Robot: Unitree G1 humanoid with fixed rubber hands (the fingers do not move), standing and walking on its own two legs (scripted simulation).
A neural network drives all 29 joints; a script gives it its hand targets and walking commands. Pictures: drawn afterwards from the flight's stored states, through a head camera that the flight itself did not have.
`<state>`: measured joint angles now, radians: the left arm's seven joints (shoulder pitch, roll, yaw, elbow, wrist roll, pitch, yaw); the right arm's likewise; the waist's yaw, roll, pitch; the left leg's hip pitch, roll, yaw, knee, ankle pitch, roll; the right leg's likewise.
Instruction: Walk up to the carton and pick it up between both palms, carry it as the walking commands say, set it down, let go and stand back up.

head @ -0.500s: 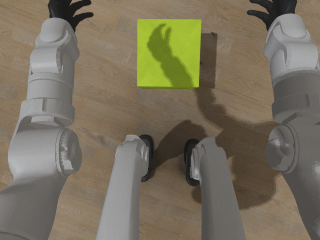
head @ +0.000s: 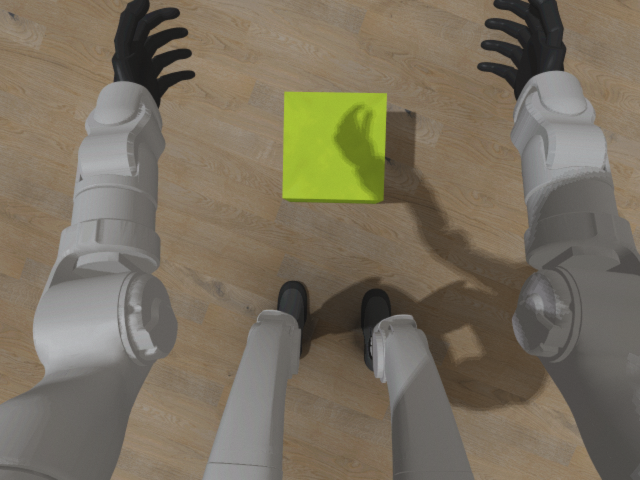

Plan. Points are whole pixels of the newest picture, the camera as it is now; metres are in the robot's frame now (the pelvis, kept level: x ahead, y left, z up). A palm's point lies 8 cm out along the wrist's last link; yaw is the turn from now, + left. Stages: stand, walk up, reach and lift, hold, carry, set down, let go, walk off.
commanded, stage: let go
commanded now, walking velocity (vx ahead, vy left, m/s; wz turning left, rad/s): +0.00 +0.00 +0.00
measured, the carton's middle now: (333, 152) +0.53 +0.01 -0.59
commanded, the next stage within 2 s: stand in 1.30 s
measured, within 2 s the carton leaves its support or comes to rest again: neither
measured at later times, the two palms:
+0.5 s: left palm (76, 196) +0.39 +0.23 -0.03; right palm (609, 198) +0.39 -0.21 -0.03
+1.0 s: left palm (17, 428) +0.22 +0.23 +0.04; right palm out of the picture +0.24 -0.23 +0.03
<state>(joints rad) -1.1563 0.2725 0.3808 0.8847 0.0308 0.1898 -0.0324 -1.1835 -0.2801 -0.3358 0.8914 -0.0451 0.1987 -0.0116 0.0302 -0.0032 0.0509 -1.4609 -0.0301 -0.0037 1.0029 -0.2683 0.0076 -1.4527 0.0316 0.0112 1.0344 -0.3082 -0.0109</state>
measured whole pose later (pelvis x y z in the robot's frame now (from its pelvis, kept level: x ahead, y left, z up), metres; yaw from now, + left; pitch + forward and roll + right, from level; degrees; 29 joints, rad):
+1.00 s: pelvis +0.07 +0.00 +0.11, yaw +0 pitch -4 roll +0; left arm 0.23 0.21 0.05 0.42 -0.01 0.10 -0.10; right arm 0.20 -0.20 -0.04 0.42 -0.02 0.10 0.07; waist 0.01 0.03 0.12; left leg -0.16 -0.02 -0.03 0.48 -0.24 0.00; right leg -0.14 0.04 0.01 0.48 -0.27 -0.03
